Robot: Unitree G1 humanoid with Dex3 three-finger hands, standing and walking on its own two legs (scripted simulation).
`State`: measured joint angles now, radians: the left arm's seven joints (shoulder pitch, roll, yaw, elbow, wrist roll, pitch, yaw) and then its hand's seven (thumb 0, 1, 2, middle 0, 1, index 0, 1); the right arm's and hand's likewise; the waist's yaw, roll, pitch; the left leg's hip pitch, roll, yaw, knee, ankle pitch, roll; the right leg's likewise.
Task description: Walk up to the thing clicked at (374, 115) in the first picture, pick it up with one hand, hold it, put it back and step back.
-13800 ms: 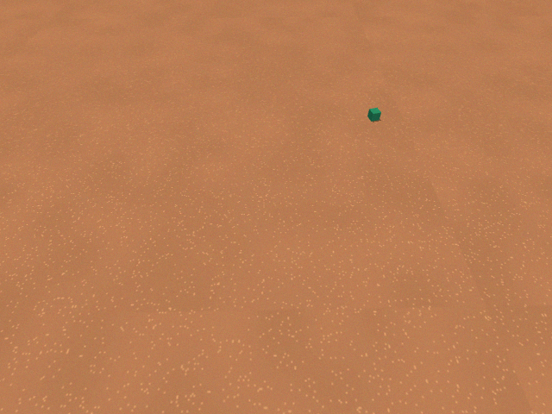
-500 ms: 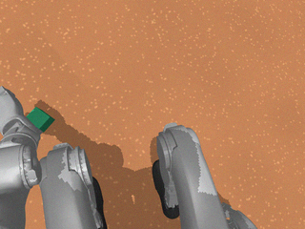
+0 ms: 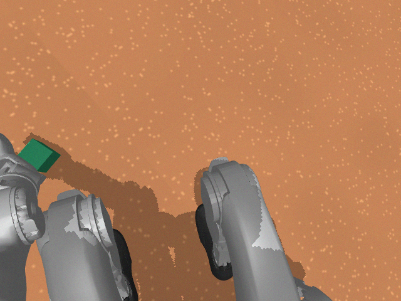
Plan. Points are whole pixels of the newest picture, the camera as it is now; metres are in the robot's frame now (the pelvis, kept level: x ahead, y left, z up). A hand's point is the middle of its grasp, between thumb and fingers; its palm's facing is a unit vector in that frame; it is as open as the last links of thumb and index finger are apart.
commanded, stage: approach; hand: left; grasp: from above
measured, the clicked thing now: (39, 156) +0.43 +0.29 -0.29
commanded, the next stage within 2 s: close in in 0.06 s
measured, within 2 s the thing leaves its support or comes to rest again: neither
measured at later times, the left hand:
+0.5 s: hand (13, 169) +0.39 +0.30 -0.20, palm faces -0.37 -0.32 -0.87, open 14.3 cm
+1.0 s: hand (30, 154) +0.42 +0.29 -0.25, palm faces -0.25 -0.36 -0.90, open 14.2 cm
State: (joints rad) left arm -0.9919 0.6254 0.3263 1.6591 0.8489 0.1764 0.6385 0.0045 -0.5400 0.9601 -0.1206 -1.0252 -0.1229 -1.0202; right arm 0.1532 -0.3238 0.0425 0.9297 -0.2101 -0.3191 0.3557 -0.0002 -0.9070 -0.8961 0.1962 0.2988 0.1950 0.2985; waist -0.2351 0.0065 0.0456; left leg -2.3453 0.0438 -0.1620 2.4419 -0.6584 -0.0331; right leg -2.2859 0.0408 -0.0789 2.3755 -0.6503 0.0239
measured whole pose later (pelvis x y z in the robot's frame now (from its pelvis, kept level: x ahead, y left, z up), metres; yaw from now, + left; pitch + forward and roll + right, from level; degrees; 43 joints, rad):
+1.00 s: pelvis +0.00 +0.01 -0.01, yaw -5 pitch +28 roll -11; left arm -1.06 0.81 0.42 1.86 0.87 0.12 0.82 0.01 -0.54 0.96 -0.09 -1.02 -0.09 -1.01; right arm 0.11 -0.34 0.18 0.88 -0.28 -0.39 0.44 0.00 -0.91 -0.90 0.20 0.30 0.20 0.30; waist -0.34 -0.07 0.17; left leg -2.33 0.05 -0.25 2.53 -0.71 -0.03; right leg -2.23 0.06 -0.15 2.39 -0.67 0.05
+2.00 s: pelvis +0.00 +0.01 +0.00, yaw -6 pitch +25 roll -14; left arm -1.02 0.83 0.22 1.83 0.81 0.09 0.80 0.00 -0.56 0.99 -0.10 -1.02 -0.09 -1.03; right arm 0.08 -0.35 0.23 0.83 -0.24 -0.47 0.46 0.00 -0.91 -0.91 0.20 0.30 0.19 0.30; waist -0.31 -0.12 0.19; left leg -2.29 0.03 -0.30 2.52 -0.71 -0.04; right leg -2.16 0.06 -0.19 2.35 -0.67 0.05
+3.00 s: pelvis +0.00 +0.01 +0.01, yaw -6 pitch +26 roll -14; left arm -1.06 0.86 0.21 1.86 0.82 0.09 0.82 0.01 -0.14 0.68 -0.43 -0.73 -0.43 -0.73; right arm 0.09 -0.36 0.24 0.83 -0.26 -0.48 0.45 0.00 -0.90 -0.90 0.20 0.30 0.19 0.30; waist -0.34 -0.13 0.21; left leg -2.27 0.03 -0.30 2.50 -0.71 -0.04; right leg -2.14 0.06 -0.19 2.33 -0.67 0.05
